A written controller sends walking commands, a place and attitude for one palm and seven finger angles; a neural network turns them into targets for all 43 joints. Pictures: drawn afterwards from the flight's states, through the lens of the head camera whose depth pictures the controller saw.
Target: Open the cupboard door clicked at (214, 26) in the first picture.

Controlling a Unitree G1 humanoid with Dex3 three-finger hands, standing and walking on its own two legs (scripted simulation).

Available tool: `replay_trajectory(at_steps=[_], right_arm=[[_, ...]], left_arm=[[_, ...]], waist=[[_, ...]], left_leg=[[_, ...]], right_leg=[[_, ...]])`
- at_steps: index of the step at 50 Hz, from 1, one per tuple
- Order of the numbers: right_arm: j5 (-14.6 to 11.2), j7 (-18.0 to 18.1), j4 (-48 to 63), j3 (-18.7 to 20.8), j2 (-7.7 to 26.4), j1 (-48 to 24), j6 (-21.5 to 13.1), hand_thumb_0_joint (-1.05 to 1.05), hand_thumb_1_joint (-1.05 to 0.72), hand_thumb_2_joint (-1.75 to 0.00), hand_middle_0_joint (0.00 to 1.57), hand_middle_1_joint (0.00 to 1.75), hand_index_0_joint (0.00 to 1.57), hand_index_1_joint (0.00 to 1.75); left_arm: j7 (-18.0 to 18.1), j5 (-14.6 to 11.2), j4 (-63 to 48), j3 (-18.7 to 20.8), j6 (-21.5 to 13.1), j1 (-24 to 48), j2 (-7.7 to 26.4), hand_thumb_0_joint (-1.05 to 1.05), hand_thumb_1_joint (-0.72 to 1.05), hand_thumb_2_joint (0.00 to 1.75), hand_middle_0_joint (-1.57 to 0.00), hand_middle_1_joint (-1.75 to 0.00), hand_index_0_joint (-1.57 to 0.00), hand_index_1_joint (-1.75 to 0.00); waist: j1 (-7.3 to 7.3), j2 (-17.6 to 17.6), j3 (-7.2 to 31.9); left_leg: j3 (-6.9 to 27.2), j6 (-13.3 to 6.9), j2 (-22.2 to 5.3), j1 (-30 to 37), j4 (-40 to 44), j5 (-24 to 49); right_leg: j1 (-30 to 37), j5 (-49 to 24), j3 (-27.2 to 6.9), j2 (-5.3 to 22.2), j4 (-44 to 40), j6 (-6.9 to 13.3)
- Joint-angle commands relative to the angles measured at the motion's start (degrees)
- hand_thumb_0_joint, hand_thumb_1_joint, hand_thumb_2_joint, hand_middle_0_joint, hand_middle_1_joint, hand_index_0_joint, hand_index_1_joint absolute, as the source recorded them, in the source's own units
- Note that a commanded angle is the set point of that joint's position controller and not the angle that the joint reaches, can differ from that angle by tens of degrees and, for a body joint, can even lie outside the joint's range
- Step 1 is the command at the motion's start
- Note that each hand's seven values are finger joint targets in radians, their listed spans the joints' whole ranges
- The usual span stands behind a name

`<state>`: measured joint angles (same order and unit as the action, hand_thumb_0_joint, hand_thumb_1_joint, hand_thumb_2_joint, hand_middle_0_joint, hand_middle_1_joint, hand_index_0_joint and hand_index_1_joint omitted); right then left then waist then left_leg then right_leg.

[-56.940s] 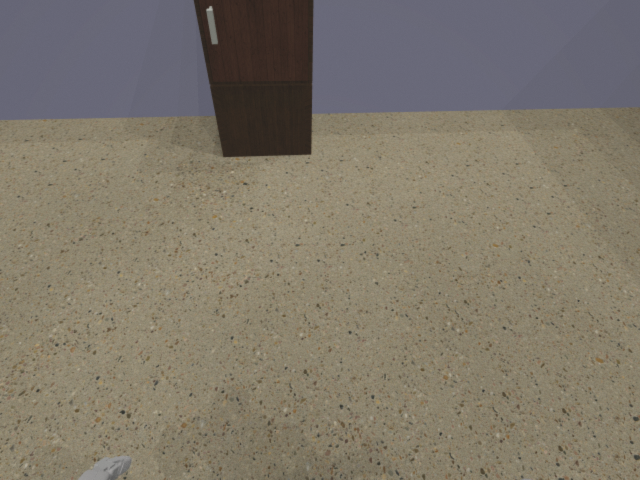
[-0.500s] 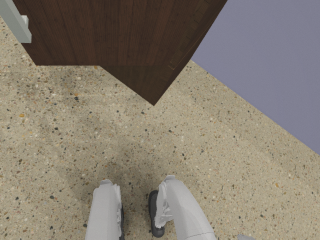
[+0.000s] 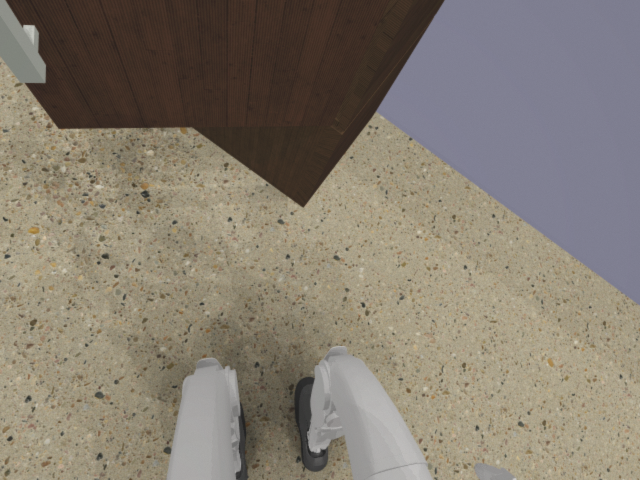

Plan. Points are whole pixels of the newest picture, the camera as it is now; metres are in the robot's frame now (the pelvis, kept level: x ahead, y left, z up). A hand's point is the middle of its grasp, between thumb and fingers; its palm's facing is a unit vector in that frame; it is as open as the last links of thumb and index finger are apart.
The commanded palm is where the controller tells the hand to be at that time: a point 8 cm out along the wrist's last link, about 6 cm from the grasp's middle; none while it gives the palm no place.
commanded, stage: slide the fingers in behind the handle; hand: left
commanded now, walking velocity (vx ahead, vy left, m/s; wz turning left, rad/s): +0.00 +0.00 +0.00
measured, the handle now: (2, 8) +0.57 +0.29 +0.06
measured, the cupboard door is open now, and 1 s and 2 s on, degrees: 43 43 43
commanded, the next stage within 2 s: close the thumb around the handle in 1.60 s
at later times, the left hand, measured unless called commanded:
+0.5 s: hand out of the picture +0.52 +0.31 +0.05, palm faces +0.12 -0.99 -0.02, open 14.0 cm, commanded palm +0.52 +0.32 +0.05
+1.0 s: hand (0, 65) +0.52 +0.29 +0.04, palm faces +0.13 -0.99 -0.02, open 13.9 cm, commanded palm +0.51 +0.29 +0.05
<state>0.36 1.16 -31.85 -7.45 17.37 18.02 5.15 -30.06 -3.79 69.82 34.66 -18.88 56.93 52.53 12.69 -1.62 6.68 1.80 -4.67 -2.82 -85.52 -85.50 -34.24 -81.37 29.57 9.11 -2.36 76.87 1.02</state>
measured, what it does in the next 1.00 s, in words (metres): stands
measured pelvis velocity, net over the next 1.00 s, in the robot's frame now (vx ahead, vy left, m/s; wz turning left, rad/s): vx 0.01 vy -0.01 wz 0.02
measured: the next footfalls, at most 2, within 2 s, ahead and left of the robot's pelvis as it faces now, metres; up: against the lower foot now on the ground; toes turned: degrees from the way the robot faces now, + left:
none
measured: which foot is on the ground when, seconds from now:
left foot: down 0.00-1.00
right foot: down 0.00-1.00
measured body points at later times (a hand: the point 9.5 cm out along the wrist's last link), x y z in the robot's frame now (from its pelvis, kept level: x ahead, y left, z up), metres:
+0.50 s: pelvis +0.01 +0.00 +0.01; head +0.20 +0.07 +0.41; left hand +0.51 +0.37 +0.05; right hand +0.04 -0.27 -0.08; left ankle +0.03 +0.07 -0.57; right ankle +0.05 -0.12 -0.57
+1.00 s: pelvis +0.01 -0.01 +0.01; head +0.20 +0.05 +0.41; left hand +0.51 +0.34 +0.05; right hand +0.04 -0.27 -0.09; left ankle +0.03 +0.07 -0.57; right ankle +0.05 -0.12 -0.57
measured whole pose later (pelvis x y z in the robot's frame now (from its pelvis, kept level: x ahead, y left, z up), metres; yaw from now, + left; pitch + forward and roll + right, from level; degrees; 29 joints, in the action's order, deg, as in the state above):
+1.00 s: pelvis +0.01 -0.01 +0.01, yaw +1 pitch +33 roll -8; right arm 1.2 -0.3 -34.1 -5.3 15.8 18.2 4.9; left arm -19.8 -4.4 64.9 29.3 -21.5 54.2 40.5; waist 11.7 -2.1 7.8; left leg 1.3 -3.9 -2.3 -82.3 -82.9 -33.8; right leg -78.9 29.9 8.4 -2.0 75.6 1.6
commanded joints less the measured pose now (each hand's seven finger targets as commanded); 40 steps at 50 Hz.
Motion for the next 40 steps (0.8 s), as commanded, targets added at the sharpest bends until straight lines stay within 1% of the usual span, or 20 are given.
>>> replay_trajectory(at_steps=[1,3,4,5,7,12,15,18,19,21,22,25,26,27,30,32,33,34,38,40], right_arm=[[0.68,0.78,0.57,5.43,13.5,12.42,-0.03,0.0,-0.9,-0.9,0.2,0.3,0.2,0.3],[0.83,0.35,0.14,5.93,13.35,12.79,-0.07,0.0,-0.9,-0.9,0.2,0.3,0.2,0.3],[0.9,0.19,-0.31,6.05,13.31,12.87,0.08,0.0,-0.9,-0.9,0.2,0.3,0.2,0.3],[0.96,0.09,-0.75,6.15,13.16,12.76,0.15,0.0,-0.9,-0.9,0.2,0.3,0.2,0.3],[0.78,0.1,-0.67,6.07,13.0,12.91,0.37,0.0,-0.9,-0.9,0.2,0.3,0.2,0.3],[0.56,0.35,0.07,5.72,12.74,12.74,0.46,0.0,-0.9,-0.9,0.2,0.3,0.2,0.3],[0.86,0.1,0.01,6.02,12.3,12.69,0.17,0.0,-0.9,-0.9,0.2,0.3,0.2,0.3],[1.05,-0.06,-0.67,6.15,12.03,12.62,-0.16,0.0,-0.9,-0.9,0.2,0.3,0.2,0.3],[1.0,-0.24,-0.59,6.18,12.01,12.49,-0.14,0.0,-0.9,-0.9,0.2,0.3,0.2,0.3],[0.99,-0.18,-0.57,6.09,12.07,12.19,-0.06,0.0,-0.9,-0.9,0.2,0.3,0.2,0.3],[0.87,-0.19,-0.59,6.08,11.88,12.02,-0.08,0.0,-0.9,-0.9,0.2,0.3,0.2,0.3],[0.88,-0.19,-0.15,6.15,12.1,12.29,-0.08,0.0,-0.9,-0.9,0.2,0.3,0.2,0.3],[0.81,-0.16,-0.1,6.13,12.07,12.31,0.06,0.0,-0.9,-0.9,0.2,0.3,0.2,0.3],[0.88,-0.18,-0.12,6.17,11.92,12.2,-0.04,0.0,-0.9,-0.9,0.2,0.3,0.2,0.3],[0.86,-0.32,-0.41,6.37,11.78,12.19,-0.1,0.0,-0.9,-0.9,0.2,0.3,0.2,0.3],[0.79,-0.19,-0.64,6.32,11.77,11.91,-0.16,0.0,-0.9,-0.9,0.2,0.3,0.2,0.3],[0.85,-0.07,-0.86,6.29,11.71,12.0,-0.35,0.0,-0.9,-0.9,0.2,0.3,0.2,0.3],[0.89,-0.09,-0.8,6.32,11.85,12.13,-0.37,0.0,-0.9,-0.9,0.2,0.3,0.2,0.3],[1.12,-0.53,-1.04,6.62,11.46,12.21,-0.4,0.0,-0.9,-0.9,0.2,0.3,0.2,0.3],[1.07,-0.56,-1.06,6.76,11.56,12.13,-0.09,0.0,-0.9,-0.9,0.2,0.3,0.2,0.3]], left_arm=[[0.66,-1.84,-16.93,3.6,-4.99,21.69,20.77,0.0,-0.5,0.3,-0.3,-1.2,-0.3,-1.2],[0.9,-2.28,-19.33,2.89,-6.07,21.27,18.43,0.0,-0.5,0.3,-0.3,-1.2,-0.3,-1.2],[0.88,-2.15,-18.87,1.79,-6.0,20.67,16.79,0.0,-0.5,0.3,-0.3,-1.2,-0.3,-1.2],[0.89,-2.38,-18.69,0.77,-5.73,21.05,15.15,0.0,-0.5,0.3,-0.3,-1.2,-0.3,-1.2],[0.81,-2.61,-15.74,0.53,-4.13,18.6,13.86,0.0,-0.5,0.3,-0.3,-1.2,-0.3,-1.2],[1.82,-1.7,-14.77,-0.57,-1.59,18.21,13.57,0.0,-0.5,0.3,-0.3,-1.2,-0.3,-1.2],[3.51,-1.9,-18.77,0.59,-3.65,18.52,13.63,0.0,-0.5,0.3,-0.3,-1.2,-0.3,-1.2],[4.77,-2.39,-18.86,-0.07,-5.75,19.76,11.6,0.0,-0.5,0.3,-0.3,-1.2,-0.3,-1.2],[4.98,-2.25,-17.58,-0.22,-5.85,18.04,11.0,0.0,-0.5,0.3,-0.3,-1.2,-0.3,-1.2],[5.44,-1.91,-15.84,-0.64,-5.71,17.46,10.64,0.0,-0.5,0.3,-0.3,-1.2,-0.3,-1.2],[5.47,-1.86,-14.23,-2.67,-5.18,17.6,8.03,0.0,-0.5,0.3,-0.3,-1.2,-0.3,-1.2],[5.68,-1.65,-14.88,-1.81,-5.08,17.01,9.26,0.0,-0.5,0.3,-0.3,-1.2,-0.3,-1.2],[5.83,-1.6,-14.08,-1.26,-4.91,15.91,9.72,0.0,-0.5,0.3,-0.3,-1.2,-0.3,-1.2],[5.87,-1.62,-15.62,-2.35,-5.2,17.57,8.77,0.0,-0.5,0.3,-0.3,-1.2,-0.3,-1.2],[5.97,-2.16,-16.04,-2.32,-5.95,17.56,7.92,0.0,-0.5,0.3,-0.3,-1.2,-0.3,-1.2],[6.28,-2.54,-15.47,-2.35,-6.22,18.64,7.67,0.0,-0.5,0.3,-0.3,-1.2,-0.3,-1.2],[6.44,-2.63,-16.17,-1.94,-6.76,20.08,8.18,0.0,-0.5,0.3,-0.3,-1.2,-0.3,-1.2],[6.65,-2.55,-16.26,-0.77,-6.92,19.8,9.54,0.0,-0.5,0.3,-0.3,-1.2,-0.3,-1.2],[7.2,-1.87,-17.89,-3.24,-7.38,19.34,6.32,0.0,-0.5,0.3,-0.3,-1.2,-0.3,-1.2],[7.66,-1.79,-17.61,-3.65,-7.02,17.9,5.41,0.0,-0.5,0.3,-0.3,-1.2,-0.3,-1.2]], waist=[[-1.01,-19.84,37.23],[-1.16,-22.2,39.94],[-1.0,-22.91,39.82],[-0.59,-22.6,38.57],[-0.38,-18.8,36.41],[-0.79,-18.16,33.5],[-1.57,-20.37,36.23],[-0.42,-18.26,34.83],[-0.96,-18.76,34.45],[-0.81,-17.06,33.49],[0.15,-15.68,31.97],[-0.87,-16.62,33.39],[-1.14,-15.72,33.41],[-0.44,-15.25,34.12],[-0.68,-16.17,34.17],[0.08,-14.11,33.46],[0.3,-14.52,33.25],[-0.34,-14.6,34.76],[-0.76,-18.95,36.18],[-0.88,-17.84,35.85]], left_leg=[[9.23,4.48,-1.37,39.8,10.2,33.04],[10.72,5.44,-1.83,44.79,10.36,37.33],[11.23,5.93,-2.09,46.5,10.61,37.99],[11.33,5.92,-2.06,46.55,10.68,37.64],[10.15,4.83,-1.76,42.85,10.71,34.7],[9.02,4.08,-1.34,39.04,11.99,29.57],[9.44,4.93,-1.49,42.71,12.09,33.6],[9.77,4.87,-1.56,42.67,12.07,33.66],[9.34,4.94,-1.41,41.94,12.28,32.75],[8.75,4.49,-1.2,39.54,12.29,30.53],[8.41,4.04,-1.04,37.99,12.38,28.34],[8.16,4.11,-0.9,38.37,12.6,29.46],[7.92,4.04,-0.82,37.93,12.54,29.73],[7.61,3.67,-0.82,37.62,12.13,29.67],[7.66,3.94,-0.82,38.24,12.1,29.69],[7.13,3.34,-0.61,35.97,11.71,28.08],[7.25,3.26,-0.71,35.99,11.52,28.06],[7.01,3.24,-0.54,35.66,11.37,27.87],[8.26,4.48,-0.85,41.2,12.06,32.31],[8.43,4.63,-1.01,41.69,12.34,32.41]], right_leg=[[7.41,-12.12,-3.89,-1.04,-5.71,0.51],[4.84,-12.5,-3.66,-0.96,-5.36,0.67],[3.58,-12.23,-3.46,-0.88,-5.58,0.59],[3.24,-12.26,-3.4,-0.8,-5.93,0.53],[5.71,-12.34,-3.53,-0.94,-6.66,0.34],[7.44,-11.27,-3.73,-0.92,-7.39,0.39],[7.37,-12.34,-3.84,-0.89,-7.33,0.6],[7.15,-12.48,-3.84,-1.02,-7.42,0.62],[7.57,-11.96,-3.83,-1.03,-7.52,0.63],[8.69,-11.67,-3.95,-0.95,-7.43,0.58],[8.62,-11.22,-4.07,-0.93,-7.82,0.45],[9.87,-11.92,-4.17,-0.74,-7.67,0.56],[10.53,-12.24,-4.26,-0.83,-7.69,0.59],[11.03,-12.7,-4.53,-0.81,-7.85,0.4],[10.67,-12.63,-4.61,-0.84,-7.9,0.53],[11.63,-12.6,-5.0,-0.9,-8.16,0.38],[11.18,-12.65,-4.94,-0.86,-7.79,0.49],[12.16,-12.53,-5.07,-0.86,-7.67,0.41],[9.41,-13.0,-4.51,-0.62,-7.17,0.82],[9.32,-12.94,-4.44,-0.63,-7.52,0.65]])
